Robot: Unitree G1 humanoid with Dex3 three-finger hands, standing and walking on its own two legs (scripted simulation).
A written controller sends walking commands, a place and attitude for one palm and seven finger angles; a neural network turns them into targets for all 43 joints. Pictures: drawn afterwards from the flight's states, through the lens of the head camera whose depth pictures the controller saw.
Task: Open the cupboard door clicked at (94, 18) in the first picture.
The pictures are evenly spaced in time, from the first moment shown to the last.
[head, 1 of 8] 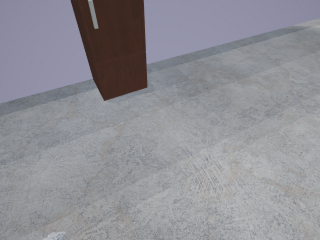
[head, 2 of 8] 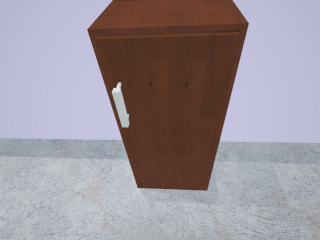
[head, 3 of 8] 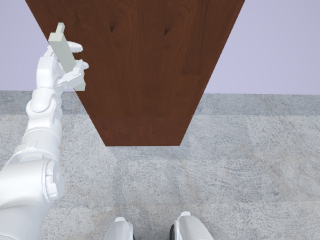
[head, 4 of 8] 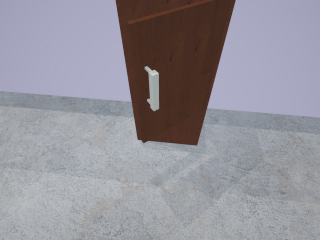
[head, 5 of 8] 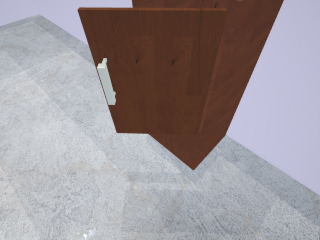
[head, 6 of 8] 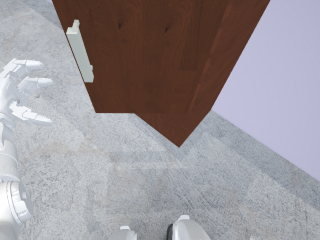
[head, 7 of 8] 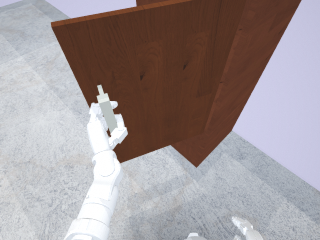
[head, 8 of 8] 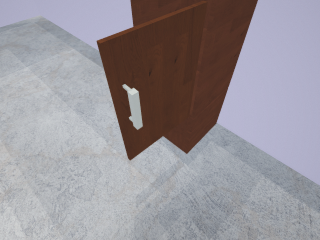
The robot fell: no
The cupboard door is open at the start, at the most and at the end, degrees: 0 86 85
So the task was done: yes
